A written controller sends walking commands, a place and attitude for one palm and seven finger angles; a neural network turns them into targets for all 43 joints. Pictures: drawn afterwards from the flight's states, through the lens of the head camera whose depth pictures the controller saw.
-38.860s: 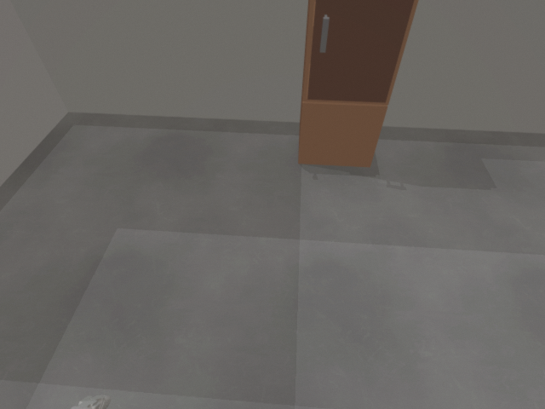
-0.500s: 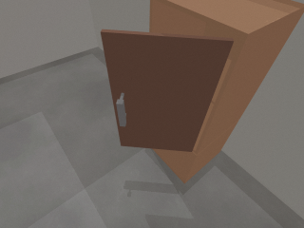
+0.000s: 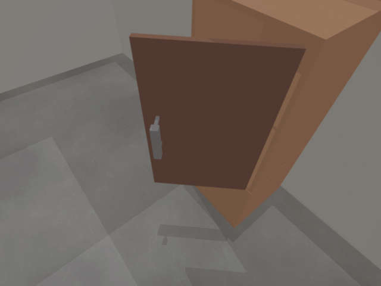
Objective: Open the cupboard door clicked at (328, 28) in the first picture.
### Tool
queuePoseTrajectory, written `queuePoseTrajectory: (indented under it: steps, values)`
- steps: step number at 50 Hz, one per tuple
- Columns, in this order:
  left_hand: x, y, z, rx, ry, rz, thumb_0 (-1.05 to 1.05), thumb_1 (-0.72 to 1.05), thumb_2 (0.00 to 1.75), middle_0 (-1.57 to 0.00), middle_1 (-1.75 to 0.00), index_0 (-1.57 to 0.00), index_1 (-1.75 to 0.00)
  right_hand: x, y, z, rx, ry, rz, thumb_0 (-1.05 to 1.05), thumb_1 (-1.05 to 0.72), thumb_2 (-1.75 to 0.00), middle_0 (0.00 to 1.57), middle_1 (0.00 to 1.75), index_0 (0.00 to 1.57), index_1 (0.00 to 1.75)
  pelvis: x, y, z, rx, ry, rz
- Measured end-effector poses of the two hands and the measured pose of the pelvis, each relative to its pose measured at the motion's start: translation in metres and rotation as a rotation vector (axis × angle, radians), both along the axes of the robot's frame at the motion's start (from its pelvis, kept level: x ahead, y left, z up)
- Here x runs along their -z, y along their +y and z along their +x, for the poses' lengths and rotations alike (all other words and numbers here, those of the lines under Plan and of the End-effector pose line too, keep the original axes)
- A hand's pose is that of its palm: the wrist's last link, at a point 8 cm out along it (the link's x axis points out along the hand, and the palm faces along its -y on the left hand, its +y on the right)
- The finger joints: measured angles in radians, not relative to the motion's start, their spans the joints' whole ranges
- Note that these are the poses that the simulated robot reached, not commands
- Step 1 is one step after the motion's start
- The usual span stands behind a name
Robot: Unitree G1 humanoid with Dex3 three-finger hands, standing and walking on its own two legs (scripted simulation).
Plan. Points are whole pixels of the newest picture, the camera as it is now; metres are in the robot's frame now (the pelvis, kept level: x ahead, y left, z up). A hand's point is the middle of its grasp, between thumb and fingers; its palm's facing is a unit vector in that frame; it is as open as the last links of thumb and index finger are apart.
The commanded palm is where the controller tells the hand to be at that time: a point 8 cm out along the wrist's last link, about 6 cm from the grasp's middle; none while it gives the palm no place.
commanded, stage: look again from close up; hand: left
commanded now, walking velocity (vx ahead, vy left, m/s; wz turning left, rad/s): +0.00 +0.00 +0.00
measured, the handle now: (157, 137) +0.51 +0.13 -0.04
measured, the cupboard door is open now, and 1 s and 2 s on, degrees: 46 46 46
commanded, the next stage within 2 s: raise the hand with hooked fingers in 0.48 s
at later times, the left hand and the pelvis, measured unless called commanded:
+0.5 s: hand out of the picture +0.00 +0.17 -0.17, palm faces +0.02 -0.97 -0.22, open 7.3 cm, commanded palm none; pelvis -0.01 +0.00 +0.00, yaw -1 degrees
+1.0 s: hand (114, 279) +0.15 +0.17 -0.06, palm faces -0.03 -1.00 +0.03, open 8.5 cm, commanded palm +0.12 +0.23 -0.06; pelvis -0.05 -0.04 -0.08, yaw +2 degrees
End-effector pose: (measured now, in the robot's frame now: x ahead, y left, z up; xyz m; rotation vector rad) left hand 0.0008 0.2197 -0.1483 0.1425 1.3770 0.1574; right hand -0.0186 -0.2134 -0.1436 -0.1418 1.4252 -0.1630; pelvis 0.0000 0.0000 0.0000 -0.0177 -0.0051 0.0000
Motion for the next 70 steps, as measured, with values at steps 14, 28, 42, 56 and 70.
queuePoseTrajectory:
  steps: [14, 28, 42, 56, 70]
  values:
    - [-0.008, 0.012, 0.0, 0.007, -0.026, 0.035, 0.0, 0.92, 0.9, -0.2, -0.3, -0.2, -0.3, 0.017, 0.015, 0.008, -0.011, -0.093, 0.051, 0.01, -0.92, -0.9, 0.2, 0.3, 0.2, 0.3, 0.005, 0.01, -0.005, 0.011, -0.031, 0.021]
    - [-0.01, -0.006, -0.009, 0.007, 0.025, 0.028, 0.01, 0.92, 0.9, -0.2, -0.3, -0.2, -0.3, 0.017, 0.002, -0.017, 0.009, 0.0, 0.061, 0.0, -0.91, -0.9, 0.2, 0.3, 0.2, 0.3, 0.003, -0.005, -0.005, 0.017, -0.024, 0.028]
    - [-0.148, 0.003, 0.173, 0.062, -1.319, -0.018, 0.01, 0.81, 0.85, -0.21, -0.38, -0.21, -0.38, -0.043, -0.076, 0.139, -0.162, -0.781, -0.117, 0.01, -0.91, -0.9, 0.2, 0.3, 0.2, 0.3, 0.036, -0.029, -0.035, -0.022, 0.154, 0.042]
    - [-0.082, 0.018, 0.097, 0.094, -1.299, -0.062, 0.01, 0.47, 0.72, -0.23, -0.57, -0.23, -0.58, -0.039, -0.051, 0.203, -0.359, -0.975, -0.109, 0.01, -0.91, -0.9, 0.19, 0.3, 0.2, 0.3, 0.093, -0.04, -0.062, -0.056, 0.246, -0.002]
    - [-0.108, 0.046, 0.156, 0.216, -1.273, -0.133, 0.0, 0.15, 0.58, -0.26, -0.78, -0.25, -0.79, 0.028, -0.019, 0.089, -0.197, -0.652, 0.011, 0.01, -0.9, -0.9, 0.2, 0.3, 0.21, 0.3, 0.086, -0.022, -0.071, -0.04, 0.267, -0.009]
